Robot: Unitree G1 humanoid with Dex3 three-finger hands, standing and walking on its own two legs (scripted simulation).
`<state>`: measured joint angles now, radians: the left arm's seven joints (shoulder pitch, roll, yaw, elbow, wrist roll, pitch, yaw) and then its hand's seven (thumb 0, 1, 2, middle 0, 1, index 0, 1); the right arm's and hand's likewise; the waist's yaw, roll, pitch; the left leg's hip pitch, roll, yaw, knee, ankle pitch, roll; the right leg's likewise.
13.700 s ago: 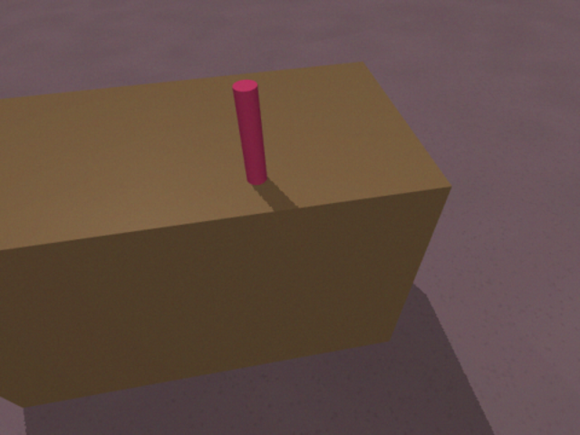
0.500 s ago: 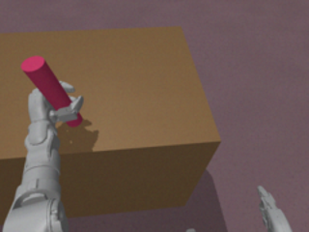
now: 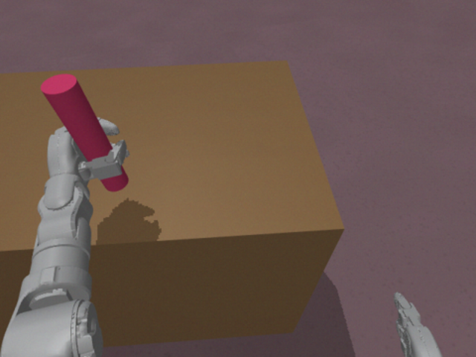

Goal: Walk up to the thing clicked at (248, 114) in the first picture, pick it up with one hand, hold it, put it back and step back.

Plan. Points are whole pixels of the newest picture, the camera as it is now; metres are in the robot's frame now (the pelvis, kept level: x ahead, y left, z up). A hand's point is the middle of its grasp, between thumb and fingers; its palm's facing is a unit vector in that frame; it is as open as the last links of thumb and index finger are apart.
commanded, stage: settle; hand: left
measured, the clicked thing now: (93, 142) +0.45 +0.22 +0.16
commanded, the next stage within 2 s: lift in 0.28 s
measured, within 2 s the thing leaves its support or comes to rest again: neither
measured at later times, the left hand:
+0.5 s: hand (103, 136) +0.46 +0.21 +0.17, palm faces +0.17 -0.98 -0.01, open 5.5 cm
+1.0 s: hand (86, 119) +0.40 +0.19 +0.24, palm faces +0.16 -0.99 -0.03, open 5.5 cm
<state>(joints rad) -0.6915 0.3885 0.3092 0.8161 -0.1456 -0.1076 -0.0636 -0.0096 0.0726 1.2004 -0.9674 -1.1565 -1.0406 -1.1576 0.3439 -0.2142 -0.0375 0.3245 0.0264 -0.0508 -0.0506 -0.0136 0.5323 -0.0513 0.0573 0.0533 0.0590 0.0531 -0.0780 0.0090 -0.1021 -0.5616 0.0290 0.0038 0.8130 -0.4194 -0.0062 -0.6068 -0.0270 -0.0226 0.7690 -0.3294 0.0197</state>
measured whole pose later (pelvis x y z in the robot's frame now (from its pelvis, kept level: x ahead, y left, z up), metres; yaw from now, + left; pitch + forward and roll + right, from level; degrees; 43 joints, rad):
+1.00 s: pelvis +0.00 +0.00 +0.02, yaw +1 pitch +2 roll +0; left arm -0.55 0.31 0.27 0.31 -0.18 0.27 -0.03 -0.01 0.08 1.20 -0.96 -1.16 -1.04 -1.16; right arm 0.32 -0.21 -0.06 0.48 0.05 -0.14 -0.07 -0.01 0.56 -0.04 0.06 0.05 0.06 0.05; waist -0.02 0.06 -0.08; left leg -0.30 0.02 0.00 0.61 -0.34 -0.01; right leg -0.35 -0.03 -0.03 0.58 -0.26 0.02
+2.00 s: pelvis -0.01 +0.00 +0.03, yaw +1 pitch -3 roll +0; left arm -0.55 0.29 0.29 -0.07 -0.25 0.72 -0.02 -0.01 0.08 1.19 -0.96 -1.17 -1.03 -1.16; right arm 0.27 -0.23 -0.10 0.64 0.07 -0.26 -0.05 -0.02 0.55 -0.05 0.05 0.05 0.06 0.05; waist 0.02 0.07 -0.08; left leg -0.21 0.00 0.00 0.55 -0.30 0.00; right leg -0.26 -0.05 -0.03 0.53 -0.23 0.03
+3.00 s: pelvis -0.02 +0.00 +0.03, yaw +1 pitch -3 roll +0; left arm -0.53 0.29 0.28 -0.16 -0.27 0.81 -0.01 -0.01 0.08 1.19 -0.96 -1.17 -1.03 -1.16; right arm 0.25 -0.23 -0.10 0.66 0.08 -0.26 -0.02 -0.02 0.56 -0.05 0.05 0.05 0.06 0.05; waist 0.03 0.08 -0.09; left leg -0.22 0.00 0.00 0.57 -0.30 0.00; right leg -0.27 -0.05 -0.03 0.55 -0.23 0.03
